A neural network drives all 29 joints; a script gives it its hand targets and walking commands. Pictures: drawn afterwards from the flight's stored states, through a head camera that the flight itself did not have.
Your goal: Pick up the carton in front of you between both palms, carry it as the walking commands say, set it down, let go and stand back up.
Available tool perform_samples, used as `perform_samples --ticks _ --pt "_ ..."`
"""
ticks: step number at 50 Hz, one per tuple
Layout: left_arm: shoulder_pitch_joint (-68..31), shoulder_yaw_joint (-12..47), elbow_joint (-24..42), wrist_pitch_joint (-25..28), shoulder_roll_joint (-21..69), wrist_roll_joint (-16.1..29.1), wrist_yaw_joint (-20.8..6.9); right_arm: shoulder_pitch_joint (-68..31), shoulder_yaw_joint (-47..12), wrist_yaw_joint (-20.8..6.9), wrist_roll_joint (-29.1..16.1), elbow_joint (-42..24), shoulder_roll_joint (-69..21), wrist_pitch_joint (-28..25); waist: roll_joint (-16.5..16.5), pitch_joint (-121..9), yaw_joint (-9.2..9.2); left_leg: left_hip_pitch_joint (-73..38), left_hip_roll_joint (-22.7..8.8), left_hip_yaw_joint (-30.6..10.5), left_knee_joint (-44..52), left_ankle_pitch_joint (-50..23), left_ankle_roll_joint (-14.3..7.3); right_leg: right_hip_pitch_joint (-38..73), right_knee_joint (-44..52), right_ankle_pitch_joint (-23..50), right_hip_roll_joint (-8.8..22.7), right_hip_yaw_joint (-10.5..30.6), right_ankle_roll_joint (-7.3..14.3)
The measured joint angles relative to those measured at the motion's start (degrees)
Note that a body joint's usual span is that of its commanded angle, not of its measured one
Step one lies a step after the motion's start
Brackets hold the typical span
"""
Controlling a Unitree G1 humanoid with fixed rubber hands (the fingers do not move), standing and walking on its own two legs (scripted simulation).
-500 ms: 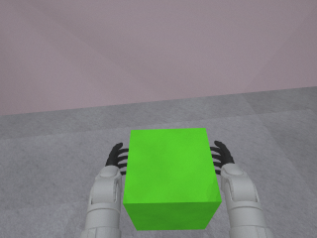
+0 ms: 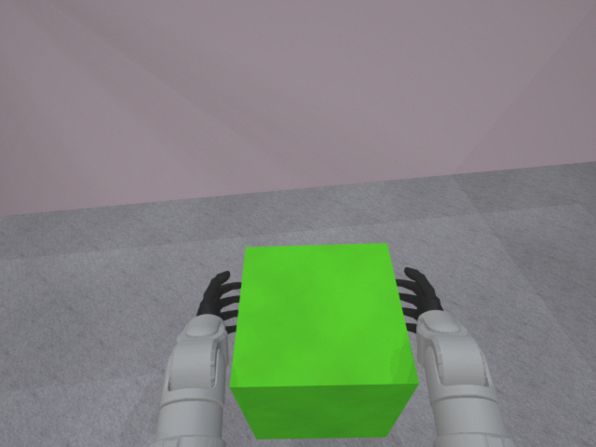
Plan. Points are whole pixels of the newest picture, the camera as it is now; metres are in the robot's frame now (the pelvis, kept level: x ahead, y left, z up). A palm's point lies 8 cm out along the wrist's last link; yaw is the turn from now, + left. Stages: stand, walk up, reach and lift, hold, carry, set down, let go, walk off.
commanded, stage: carry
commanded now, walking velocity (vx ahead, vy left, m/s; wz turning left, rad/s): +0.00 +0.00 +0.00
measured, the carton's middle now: (318, 345) +0.30 +0.00 -0.04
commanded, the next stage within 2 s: hold in 0.44 s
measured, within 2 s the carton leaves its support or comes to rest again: neither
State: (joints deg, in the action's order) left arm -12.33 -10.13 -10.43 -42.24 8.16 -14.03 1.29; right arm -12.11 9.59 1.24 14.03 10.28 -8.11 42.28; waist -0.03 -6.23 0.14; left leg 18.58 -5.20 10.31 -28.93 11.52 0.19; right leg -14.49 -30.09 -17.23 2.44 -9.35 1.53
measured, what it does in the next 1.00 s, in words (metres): stands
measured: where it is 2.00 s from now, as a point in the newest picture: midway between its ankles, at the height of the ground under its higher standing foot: outside the picture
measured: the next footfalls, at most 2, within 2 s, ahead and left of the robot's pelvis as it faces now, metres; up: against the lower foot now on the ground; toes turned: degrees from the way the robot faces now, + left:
none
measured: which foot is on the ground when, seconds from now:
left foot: down 0.00-1.00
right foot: down 0.00-1.00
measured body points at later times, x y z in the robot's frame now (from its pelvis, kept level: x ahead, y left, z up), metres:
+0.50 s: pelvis -0.01 -0.01 +0.00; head -0.03 -0.01 +0.45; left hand +0.29 +0.14 +0.04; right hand +0.29 -0.16 +0.03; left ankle +0.04 +0.13 -0.73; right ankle -0.01 -0.10 -0.74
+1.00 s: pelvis -0.02 +0.03 +0.01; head -0.07 +0.05 +0.45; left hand +0.30 +0.14 +0.05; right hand +0.26 -0.16 +0.05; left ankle +0.04 +0.13 -0.74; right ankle -0.01 -0.10 -0.74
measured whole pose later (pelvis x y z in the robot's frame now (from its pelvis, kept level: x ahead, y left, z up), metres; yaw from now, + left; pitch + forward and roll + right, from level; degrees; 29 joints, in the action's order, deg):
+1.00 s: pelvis -0.02 +0.03 +0.01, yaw -8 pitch -9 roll +0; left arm -16.9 -14.1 -16.7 -41.8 9.2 -17.8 -0.3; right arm -17.0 14.8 -0.8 17.6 18.0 -9.2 40.8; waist -0.9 1.6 -0.3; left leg 4.7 1.3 -0.9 -23.2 9.8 -0.8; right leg -3.0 -23.5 -11.8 -0.4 2.9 -0.4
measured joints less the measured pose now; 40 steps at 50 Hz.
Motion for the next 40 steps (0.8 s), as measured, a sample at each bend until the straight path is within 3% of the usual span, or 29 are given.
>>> perform_samples --ticks 22,24,27,31,40 --pt "0.1 0.2 0.2 0.0 0.0 0.1 0.1 0.1 -0.1 0.1 0.0 -0.3 0.0 0.1 0.1 0.1 -0.06 0.6 -0.5 -0.3 0.3 -0.9 0.5 -0.8 -0.1 0.5 -0.4 -0.2 0.6" --pt "0.3 0.3 1.1 0.0 0.0 -0.3 0.0 -0.1 -0.1 -0.2 0.2 -0.3 -0.1 -0.5 -0.2 3.4 -0.38 -3.0 1.2 -3.7 2.4 -1.8 0.0 2.4 1.5 1.5 -1.2 1.8 1.4" --pt "1.3 0.4 2.3 0.2 -0.2 -0.5 -0.3 -0.1 -0.7 -0.6 0.6 0.0 -0.1 -1.0 -0.1 6.7 -1.02 -7.8 3.0 -8.9 5.6 -2.7 0.3 6.5 4.6 3.0 -2.3 4.3 0.7" --pt "0.7 0.2 1.0 0.4 -0.1 -0.7 -0.5 -0.3 -0.1 -0.7 0.8 0.8 -0.1 -1.2 0.0 8.6 -0.19 -11.0 3.7 -11.1 6.9 -2.9 1.5 9.7 6.8 4.5 -3.1 6.1 0.3" --pt "-3.0 -2.1 -4.2 0.6 0.6 -2.8 -1.1 -2.5 2.7 -1.1 1.9 4.2 -0.5 -1.0 -0.5 8.7 0.08 -13.4 5.2 -11.9 6.2 -2.1 0.3 11.3 6.8 5.3 -3.4 9.8 -0.8"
